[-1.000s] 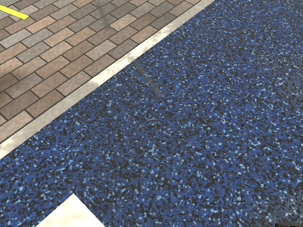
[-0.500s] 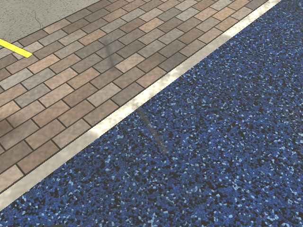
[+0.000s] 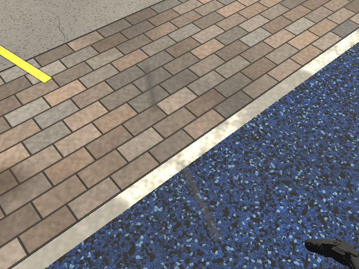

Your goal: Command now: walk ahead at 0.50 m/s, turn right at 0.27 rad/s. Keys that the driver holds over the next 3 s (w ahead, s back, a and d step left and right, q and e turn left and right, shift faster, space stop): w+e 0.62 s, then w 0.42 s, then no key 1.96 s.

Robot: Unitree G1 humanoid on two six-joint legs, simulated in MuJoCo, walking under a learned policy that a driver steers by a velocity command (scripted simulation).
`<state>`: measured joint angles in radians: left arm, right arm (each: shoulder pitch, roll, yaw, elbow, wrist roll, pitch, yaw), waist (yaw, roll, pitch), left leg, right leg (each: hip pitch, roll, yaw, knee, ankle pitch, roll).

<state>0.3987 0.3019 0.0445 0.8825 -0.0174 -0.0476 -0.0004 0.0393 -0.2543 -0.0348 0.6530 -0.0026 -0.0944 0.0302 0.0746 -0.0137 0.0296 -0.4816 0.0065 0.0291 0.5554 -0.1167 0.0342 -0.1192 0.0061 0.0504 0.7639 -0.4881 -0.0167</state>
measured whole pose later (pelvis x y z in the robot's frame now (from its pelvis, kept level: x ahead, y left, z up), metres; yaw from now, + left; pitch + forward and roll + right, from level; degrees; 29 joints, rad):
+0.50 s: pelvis +0.26 -0.05 -0.01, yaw -16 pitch +1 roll +2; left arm 0.08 0.27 0.06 0.67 -0.02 -0.02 -0.05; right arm 0.32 -0.29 -0.08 0.88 0.02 -0.04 -0.02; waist -0.05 -0.02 0.04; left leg 0.07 0.08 0.29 0.48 -0.48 -0.05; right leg -0.51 -0.02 -0.06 0.60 -0.11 -0.10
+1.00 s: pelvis +0.54 -0.12 +0.00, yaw -26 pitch +2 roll -1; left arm 0.39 0.29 0.07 0.80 -0.01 -0.04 0.01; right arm 0.05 -0.27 -0.04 0.73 0.00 -0.11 0.04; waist 0.07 0.03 0.01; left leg -0.48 0.01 0.00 0.47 0.00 0.04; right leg 0.03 0.07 0.11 0.37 -0.43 -0.05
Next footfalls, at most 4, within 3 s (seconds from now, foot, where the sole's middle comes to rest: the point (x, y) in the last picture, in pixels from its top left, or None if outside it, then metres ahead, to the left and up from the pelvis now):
0.50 right None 0.39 -0.18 -0.76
1.00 left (221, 195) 0.75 -0.10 -0.76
1.44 right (286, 198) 0.76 -0.36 -0.76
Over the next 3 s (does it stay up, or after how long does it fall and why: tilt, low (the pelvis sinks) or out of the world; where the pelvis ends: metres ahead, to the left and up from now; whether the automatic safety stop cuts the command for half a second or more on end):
stays up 0.72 -0.21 0.01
